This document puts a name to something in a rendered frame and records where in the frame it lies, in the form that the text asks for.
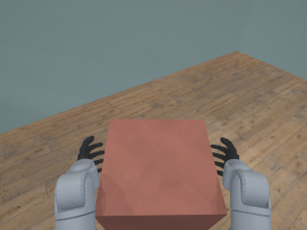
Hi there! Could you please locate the left robot hand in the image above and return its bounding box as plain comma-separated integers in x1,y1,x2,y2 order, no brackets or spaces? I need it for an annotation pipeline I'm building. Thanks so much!
77,135,105,173

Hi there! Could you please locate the carton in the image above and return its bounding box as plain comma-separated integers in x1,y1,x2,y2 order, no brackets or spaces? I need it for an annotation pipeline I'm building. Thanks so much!
95,119,227,230

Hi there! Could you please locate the left robot forearm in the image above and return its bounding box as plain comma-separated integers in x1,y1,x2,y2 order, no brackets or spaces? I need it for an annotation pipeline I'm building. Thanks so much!
55,158,100,230

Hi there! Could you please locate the right robot forearm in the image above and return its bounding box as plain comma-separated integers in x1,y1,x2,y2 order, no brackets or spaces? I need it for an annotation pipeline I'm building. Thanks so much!
222,159,272,230

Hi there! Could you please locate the right robot hand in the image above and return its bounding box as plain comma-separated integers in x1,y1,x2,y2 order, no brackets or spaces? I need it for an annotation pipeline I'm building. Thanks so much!
210,137,240,176

